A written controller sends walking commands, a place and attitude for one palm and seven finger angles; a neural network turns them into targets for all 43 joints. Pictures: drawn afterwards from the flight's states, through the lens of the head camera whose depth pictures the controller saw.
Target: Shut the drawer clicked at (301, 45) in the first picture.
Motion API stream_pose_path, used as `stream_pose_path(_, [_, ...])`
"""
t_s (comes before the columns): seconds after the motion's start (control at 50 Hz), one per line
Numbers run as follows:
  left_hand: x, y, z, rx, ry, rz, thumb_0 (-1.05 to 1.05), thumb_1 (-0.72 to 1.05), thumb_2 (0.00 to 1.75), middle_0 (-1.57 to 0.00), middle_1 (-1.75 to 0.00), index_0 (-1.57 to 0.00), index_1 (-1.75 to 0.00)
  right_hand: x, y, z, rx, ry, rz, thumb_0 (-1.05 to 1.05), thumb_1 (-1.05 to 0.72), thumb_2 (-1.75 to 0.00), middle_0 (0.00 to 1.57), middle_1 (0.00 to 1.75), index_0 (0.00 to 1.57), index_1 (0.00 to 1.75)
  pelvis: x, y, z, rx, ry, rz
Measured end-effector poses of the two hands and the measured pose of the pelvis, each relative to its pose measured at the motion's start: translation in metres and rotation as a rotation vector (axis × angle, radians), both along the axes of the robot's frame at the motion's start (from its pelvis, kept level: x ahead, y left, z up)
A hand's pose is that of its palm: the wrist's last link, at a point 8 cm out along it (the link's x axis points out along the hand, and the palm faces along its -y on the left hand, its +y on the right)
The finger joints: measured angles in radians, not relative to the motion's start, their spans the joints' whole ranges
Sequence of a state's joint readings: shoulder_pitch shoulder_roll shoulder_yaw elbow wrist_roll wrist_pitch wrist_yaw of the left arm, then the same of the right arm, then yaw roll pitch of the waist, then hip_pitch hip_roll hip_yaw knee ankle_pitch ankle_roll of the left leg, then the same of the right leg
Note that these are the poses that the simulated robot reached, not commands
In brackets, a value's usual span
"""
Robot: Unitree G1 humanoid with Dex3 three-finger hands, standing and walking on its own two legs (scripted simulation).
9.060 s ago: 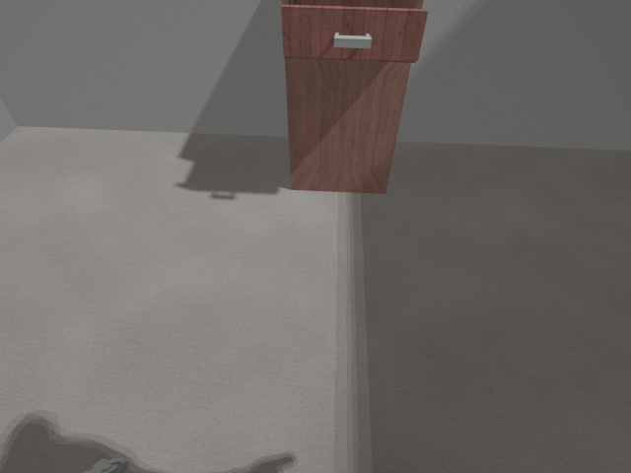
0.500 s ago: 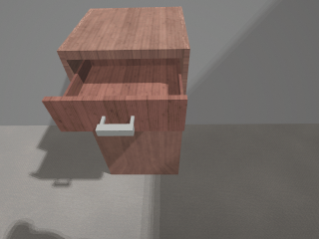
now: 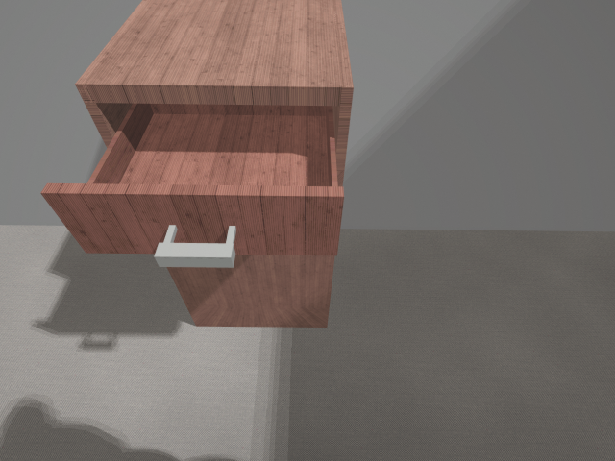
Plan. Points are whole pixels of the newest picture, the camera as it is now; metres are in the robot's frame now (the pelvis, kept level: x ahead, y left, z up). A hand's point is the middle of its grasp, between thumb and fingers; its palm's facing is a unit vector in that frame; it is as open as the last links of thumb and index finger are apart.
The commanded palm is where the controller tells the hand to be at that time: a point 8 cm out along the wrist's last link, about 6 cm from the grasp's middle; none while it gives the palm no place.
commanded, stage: look again from close up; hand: left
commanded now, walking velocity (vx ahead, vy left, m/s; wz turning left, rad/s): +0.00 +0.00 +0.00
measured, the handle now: (199, 243) +0.40 +0.19 +0.04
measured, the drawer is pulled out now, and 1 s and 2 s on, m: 0.22 0.22 0.22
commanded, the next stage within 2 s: raise the hand and make a fist in 0.28 s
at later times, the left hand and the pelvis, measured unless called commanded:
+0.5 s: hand (180, 455) +0.15 +0.18 -0.09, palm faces +0.23 -0.94 -0.25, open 7.1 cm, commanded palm +0.12 +0.21 -0.05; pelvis +0.03 -0.02 -0.01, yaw +2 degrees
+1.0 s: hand (190, 414) +0.17 +0.15 +0.01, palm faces +0.03 -1.00 -0.05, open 4.9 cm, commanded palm +0.15 +0.21 +0.02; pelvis -0.02 -0.04 -0.06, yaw +5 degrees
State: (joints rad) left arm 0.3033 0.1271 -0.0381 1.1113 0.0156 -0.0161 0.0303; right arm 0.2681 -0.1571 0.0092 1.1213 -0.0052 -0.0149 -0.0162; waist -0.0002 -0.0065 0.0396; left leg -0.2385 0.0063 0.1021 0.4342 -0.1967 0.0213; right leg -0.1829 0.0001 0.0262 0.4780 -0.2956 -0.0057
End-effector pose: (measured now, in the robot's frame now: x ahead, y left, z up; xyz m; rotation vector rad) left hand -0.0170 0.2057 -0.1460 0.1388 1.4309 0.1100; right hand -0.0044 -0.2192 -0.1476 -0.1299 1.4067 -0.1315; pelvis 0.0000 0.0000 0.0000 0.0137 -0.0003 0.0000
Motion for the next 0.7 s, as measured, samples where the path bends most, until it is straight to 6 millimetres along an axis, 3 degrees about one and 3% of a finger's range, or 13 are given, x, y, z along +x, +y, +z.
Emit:
stream_pose_path(0.4, [0.048,0.001,0.004,0.055,-0.047,-0.007,0.01,0.91,0.9,-0.2,-0.3,-0.2,-0.3,0.05,-0.022,0.0,-0.016,-0.035,0.01,0.01,-0.92,-0.9,0.2,0.29,0.2,0.3,0.03,-0.017,0.0,-0.001,0.012,0.0])
stream_pose_path(0.44, [0.076,0.01,0.023,0.089,-0.208,0.08,0.02,0.94,0.9,-0.21,-0.3,-0.21,-0.3,0.063,-0.026,0.005,-0.037,-0.137,0.011,0.01,-0.91,-0.9,0.2,0.29,0.2,0.3,0.031,-0.018,-0.002,0.0,0.016,0.004])
stream_pose_path(0.48, [0.117,0.018,0.062,0.147,-0.496,0.103,0.03,0.95,0.9,-0.22,-0.31,-0.22,-0.31,0.084,-0.031,0.012,-0.058,-0.293,0.012,0.01,-0.91,-0.9,0.2,0.29,0.2,0.3,0.033,-0.018,-0.003,0.014,0.022,0.021])
stream_pose_path(0.54, [0.174,0.017,0.119,0.154,-0.885,0.099,0.03,0.95,0.9,-0.24,-0.34,-0.24,-0.34,0.122,-0.041,0.019,-0.071,-0.489,0.042,0.01,-0.91,-0.9,0.21,0.29,0.2,0.3,0.03,-0.019,-0.01,0.012,0.049,0.059])
stream_pose_path(0.58, [0.198,0.009,0.146,0.104,-1.11,0.069,0.03,0.94,0.9,-0.26,-0.37,-0.26,-0.37,0.148,-0.048,0.026,-0.078,-0.597,0.061,0.01,-0.91,-0.9,0.21,0.29,0.2,0.3,0.025,-0.021,-0.016,0.01,0.082,0.061])
stream_pose_path(0.64, [0.207,-0.009,0.16,-0.03,-1.356,-0.012,0.02,0.93,0.9,-0.3,-0.41,-0.3,-0.41,0.185,-0.056,0.038,-0.087,-0.739,0.101,0.01,-0.91,-0.9,0.2,0.29,0.2,0.3,0.017,-0.026,-0.03,0.014,0.137,0.051])
stream_pose_path(0.7, [0.191,-0.021,0.148,-0.116,-1.428,-0.099,0.01,0.92,0.9,-0.36,-0.47,-0.36,-0.47,0.215,-0.062,0.049,-0.099,-0.848,0.15,0.01,-0.91,-0.9,0.2,0.29,0.2,0.3,0.007,-0.032,-0.046,0.017,0.166,0.048])
